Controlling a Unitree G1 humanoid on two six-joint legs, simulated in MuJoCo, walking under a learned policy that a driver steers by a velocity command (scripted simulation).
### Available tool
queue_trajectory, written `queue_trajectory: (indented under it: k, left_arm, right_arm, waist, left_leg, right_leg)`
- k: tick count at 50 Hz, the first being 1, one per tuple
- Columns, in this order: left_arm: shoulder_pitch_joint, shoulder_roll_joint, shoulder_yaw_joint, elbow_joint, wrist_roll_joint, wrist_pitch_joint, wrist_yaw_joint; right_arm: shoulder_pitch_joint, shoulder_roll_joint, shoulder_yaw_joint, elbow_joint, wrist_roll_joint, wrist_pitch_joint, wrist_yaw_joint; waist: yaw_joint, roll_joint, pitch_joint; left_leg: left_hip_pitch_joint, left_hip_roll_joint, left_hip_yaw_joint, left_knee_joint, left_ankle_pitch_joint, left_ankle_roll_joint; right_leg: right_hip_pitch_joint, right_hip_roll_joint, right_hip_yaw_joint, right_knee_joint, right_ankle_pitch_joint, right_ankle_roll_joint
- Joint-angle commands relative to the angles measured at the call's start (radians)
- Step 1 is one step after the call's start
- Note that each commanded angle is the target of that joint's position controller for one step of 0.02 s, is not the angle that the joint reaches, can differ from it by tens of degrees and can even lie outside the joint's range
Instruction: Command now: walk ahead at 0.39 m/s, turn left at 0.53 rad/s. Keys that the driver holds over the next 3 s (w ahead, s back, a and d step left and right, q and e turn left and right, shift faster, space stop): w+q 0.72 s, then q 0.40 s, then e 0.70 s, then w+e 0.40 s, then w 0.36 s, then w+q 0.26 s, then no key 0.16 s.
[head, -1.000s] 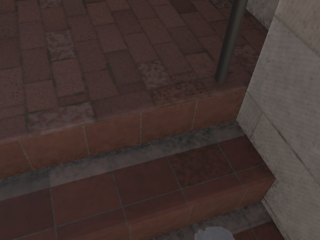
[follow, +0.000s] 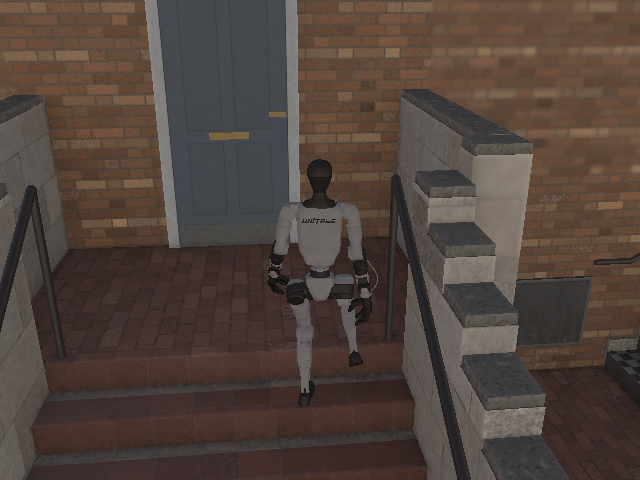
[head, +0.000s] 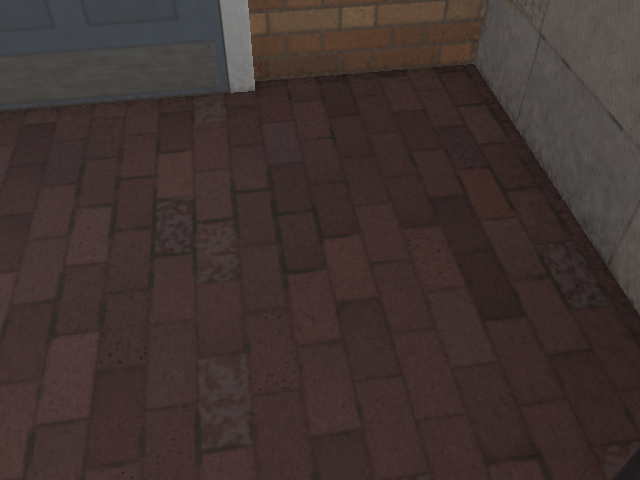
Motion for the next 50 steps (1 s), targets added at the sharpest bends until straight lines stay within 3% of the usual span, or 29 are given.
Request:
queue_trajectory:
  k: [1,3,5,7,8,9,11,12,14,15,16,17,18,19,22,23,24,25,28,31,33,37,40,43,46,47,48,49,50]
  left_arm:
    - [-0.041,0.013,-0.010,-0.041,-0.016,-0.025,0.022]
    - [-0.139,0.011,-0.025,-0.077,0.000,-0.034,0.029]
    - [-0.257,-0.027,-0.059,-0.173,0.012,-0.027,0.028]
    - [-0.302,-0.036,-0.075,-0.252,-0.013,-0.022,0.028]
    - [-0.382,-0.023,-0.073,-0.311,0.001,-0.004,0.036]
    - [-0.404,-0.007,-0.067,-0.320,-0.005,0.003,0.039]
    - [-0.500,-0.106,-0.096,-0.376,0.004,0.037,0.010]
    - [-0.405,-0.096,-0.092,-0.353,-0.017,0.033,-0.007]
    - [-0.259,0.123,-0.016,-0.326,-0.042,0.024,-0.029]
    - [-0.043,0.165,0.020,-0.301,-0.027,0.005,0.001]
    - [0.251,0.167,0.022,-0.199,-0.014,-0.007,0.010]
    - [0.468,0.191,0.026,-0.144,0.018,0.024,0.007]
    - [0.470,0.200,0.026,-0.105,0.015,0.013,0.012]
    - [0.308,0.203,0.037,-0.078,-0.021,-0.018,0.014]
    - [0.072,-0.104,-0.019,-0.049,-0.025,0.001,0.025]
    - [0.028,-0.151,-0.033,-0.030,-0.026,0.006,0.033]
    - [0.043,-0.158,-0.039,0.008,0.006,-0.003,0.045]
    - [0.012,-0.138,-0.038,0.020,0.030,-0.017,0.049]
    - [-0.030,-0.023,-0.025,-0.007,0.029,-0.061,0.052]
    - [0.029,0.026,-0.020,-0.017,0.061,-0.055,0.034]
    - [0.181,0.046,-0.021,0.016,0.077,-0.039,0.036]
    - [0.237,0.041,-0.026,0.012,0.067,-0.042,0.041]
    - [0.207,0.106,0.010,-0.033,0.030,-0.061,0.075]
    - [0.157,0.191,0.063,-0.073,0.013,-0.071,0.092]
    - [0.129,0.238,0.104,-0.122,0.004,-0.047,0.090]
    - [0.116,0.181,0.092,-0.135,-0.017,-0.039,0.073]
    - [0.167,0.106,0.077,-0.129,-0.015,-0.035,0.047]
    - [0.308,-0.041,0.035,-0.188,0.014,-0.051,0.044]
    - [0.128,-0.012,0.033,-0.253,-0.032,-0.061,0.019]
  right_arm:
    - [-0.106,-0.056,0.007,-0.090,-0.004,-0.048,0.000]
    - [0.052,-0.044,0.017,-0.015,-0.003,-0.056,-0.011]
    - [0.280,-0.061,0.017,0.096,-0.034,-0.050,-0.017]
    - [0.259,-0.052,0.010,0.102,-0.060,-0.052,-0.026]
    - [0.235,-0.054,0.019,0.109,-0.073,-0.059,-0.011]
    - [0.167,-0.058,0.018,0.066,-0.063,-0.057,0.004]
    - [-0.060,-0.091,0.012,-0.057,0.008,-0.042,0.046]
    - [-0.086,-0.135,0.003,-0.076,0.011,-0.052,0.053]
    - [-0.041,-0.270,-0.045,-0.100,0.026,-0.084,0.055]
    - [-0.038,-0.259,-0.056,-0.090,0.056,-0.091,0.053]
    - [0.021,-0.022,-0.008,-0.121,0.002,-0.093,0.054]
    - [0.015,-0.020,-0.019,-0.117,0.006,-0.058,0.075]
    - [-0.091,-0.026,-0.040,-0.106,0.009,-0.042,0.086]
    - [-0.104,-0.010,-0.038,-0.091,0.022,-0.057,0.079]
    - [-0.132,-0.030,-0.023,-0.084,-0.009,-0.030,0.062]
    - [-0.162,-0.036,-0.020,-0.077,-0.007,-0.026,0.056]
    - [-0.218,-0.057,-0.014,-0.089,0.008,-0.029,0.048]
    - [-0.255,-0.059,-0.010,-0.093,0.016,-0.040,0.045]
    - [-0.316,-0.070,-0.038,-0.110,0.023,-0.068,0.070]
    - [-0.254,-0.042,-0.049,-0.089,0.030,-0.059,0.079]
    - [-0.256,-0.074,-0.059,-0.097,0.033,-0.054,0.085]
    - [-0.382,-0.073,-0.063,-0.194,0.022,-0.041,0.094]
    - [-0.466,-0.036,-0.040,-0.295,0.024,-0.011,0.100]
    - [-0.409,-0.085,-0.052,-0.328,0.040,0.007,0.093]
    - [-0.234,-0.158,-0.088,-0.295,0.040,-0.024,0.040]
    - [-0.151,-0.185,-0.102,-0.278,0.029,-0.040,0.009]
    - [-0.053,-0.238,-0.123,-0.265,-0.015,-0.054,-0.034]
    - [0.044,-0.314,-0.130,-0.244,-0.023,-0.046,-0.055]
    - [0.179,-0.303,-0.139,-0.218,-0.025,-0.035,-0.054]
  waist:
    - [0.019,0.073,0.070]
    - [-0.036,0.115,0.134]
    - [-0.097,0.153,0.163]
    - [-0.090,0.092,0.192]
    - [-0.071,0.004,0.175]
    - [-0.062,0.001,0.177]
    - [0.011,0.090,0.199]
    - [0.041,0.152,0.195]
    - [0.115,0.151,0.052]
    - [0.194,0.158,-0.076]
    - [0.187,-0.188,-0.424]
    - [0.273,-0.318,-0.449]
    - [0.276,-0.271,-0.113]
    - [0.169,-0.273,0.084]
    - [0.024,-0.041,0.071]
    - [0.003,-0.016,0.104]
    - [-0.003,-0.007,0.073]
    - [-0.002,-0.038,0.058]
    - [-0.016,-0.160,0.121]
    - [0.007,-0.046,0.125]
    - [0.061,-0.066,0.113]
    - [0.077,-0.056,0.174]
    - [0.070,-0.035,0.201]
    - [0.024,-0.065,0.224]
    - [-0.037,-0.061,0.186]
    - [-0.080,-0.021,0.148]
    - [-0.088,0.039,0.031]
    - [0.007,0.276,-0.294]
    - [-0.159,0.113,-0.282]
  left_leg:
    - [-0.008,0.194,-0.370,-0.352,-0.010,0.203]
    - [0.227,0.272,-0.494,-0.330,-0.026,0.231]
    - [0.527,0.345,-0.611,-0.299,0.078,0.233]
    - [0.558,0.343,-0.541,-0.333,0.095,0.177]
    - [0.464,0.309,-0.526,-0.386,0.009,0.159]
    - [0.318,0.286,-0.502,-0.448,-0.045,0.163]
    - [-0.320,0.299,-0.401,-0.731,-0.062,0.195]
    - [-0.287,0.344,-0.381,-0.712,0.112,0.173]
    - [0.100,0.327,-0.274,-0.498,1.183,0.116]
    - [0.217,0.260,-0.223,-0.228,1.293,0.046]
    - [-0.133,0.075,-0.179,0.214,0.837,0.009]
    - [-0.344,-0.020,-0.268,0.653,0.294,-0.001]
    - [-0.559,0.020,-0.265,0.902,0.364,0.012]
    - [-0.633,0.087,-0.135,0.995,0.364,0.017]
    - [-0.516,0.153,-0.097,1.095,0.353,0.076]
    - [-0.538,0.150,-0.110,1.077,0.321,0.096]
    - [-0.545,0.174,-0.099,0.986,0.368,0.100]
    - [-0.549,0.182,-0.102,0.940,0.376,0.111]
    - [-0.427,0.171,-0.038,0.826,0.399,0.085]
    - [-0.499,0.158,-0.070,0.742,0.438,0.076]
    - [-0.559,0.150,-0.055,0.651,0.489,0.065]
    - [-0.490,0.190,0.001,0.346,0.543,0.031]
    - [-0.307,0.225,0.093,0.128,0.425,-0.001]
    - [-0.210,0.202,0.114,-0.020,0.266,-0.014]
    - [-0.019,0.100,0.145,-0.133,0.203,-0.011]
    - [0.140,0.060,0.150,-0.284,0.366,0.023]
    - [0.444,0.097,0.070,-0.250,0.726,0.092]
    - [1.047,0.341,-0.318,-0.144,1.152,0.385]
    - [1.082,0.467,-0.608,-0.329,0.967,0.414]
  right_leg:
    - [-0.034,0.001,-0.133,0.208,-0.102,0.030]
    - [-0.295,-0.019,-0.073,0.257,-0.196,0.006]
    - [-0.655,-0.001,-0.026,0.439,-0.347,-0.052]
    - [-0.715,-0.029,-0.009,0.302,-0.385,-0.078]
    - [-0.585,-0.075,-0.070,0.054,-0.229,-0.069]
    - [-0.415,-0.091,-0.103,-0.075,-0.118,-0.062]
    - [0.321,-0.073,-0.280,-0.290,-0.300,0.012]
    - [0.404,-0.057,-0.243,-0.240,-0.189,0.018]
    - [0.512,0.064,-0.245,-0.522,-0.231,-0.021]
    - [0.660,0.064,-0.156,-0.718,-0.224,-0.044]
    - [1.213,-0.187,0.368,-0.974,-0.153,-0.248]
    - [1.208,-0.389,0.919,-1.303,-0.514,-0.281]
    - [0.987,-0.314,0.858,-1.370,-0.889,-0.189]
    - [0.767,-0.306,0.659,-1.329,-0.856,-0.194]
    - [0.596,-0.284,0.339,-1.293,-0.515,-0.166]
    - [0.577,-0.269,0.299,-1.331,-0.516,-0.144]
    - [0.618,-0.265,0.218,-1.349,-0.455,-0.110]
    - [0.658,-0.261,0.141,-1.387,-0.404,-0.078]
    - [0.671,-0.212,-0.147,-1.591,-0.195,-0.065]
    - [0.872,-0.232,-0.253,-1.599,-0.083,-0.120]
    - [1.052,-0.212,-0.323,-1.576,0.003,-0.107]
    - [1.153,-0.238,-0.396,-1.600,0.178,-0.105]
    - [1.188,-0.264,-0.458,-1.598,0.585,-0.086]
    - [1.266,-0.300,-0.451,-1.529,0.902,-0.048]
    - [1.266,-0.285,-0.479,-1.335,1.007,-0.018]
    - [1.206,-0.246,-0.485,-1.183,0.934,-0.013]
    - [1.016,-0.181,-0.468,-0.944,0.654,0.037]
    - [0.579,-0.033,-0.442,-0.637,-0.418,0.198]
    - [0.346,0.058,-0.228,-0.375,-0.615,0.185]
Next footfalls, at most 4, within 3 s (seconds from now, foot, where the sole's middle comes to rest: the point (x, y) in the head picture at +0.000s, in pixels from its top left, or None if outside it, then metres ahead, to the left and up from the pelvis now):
0.30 right None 0.38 -0.19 -0.58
0.94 left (247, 465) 0.52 0.14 -0.58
1.32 right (331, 371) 0.71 -0.03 -0.58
1.80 right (370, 387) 0.67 -0.10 -0.58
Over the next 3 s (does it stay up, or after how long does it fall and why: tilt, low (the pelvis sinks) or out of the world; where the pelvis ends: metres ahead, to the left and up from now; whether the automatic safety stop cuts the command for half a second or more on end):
stays up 1.03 -0.02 0.21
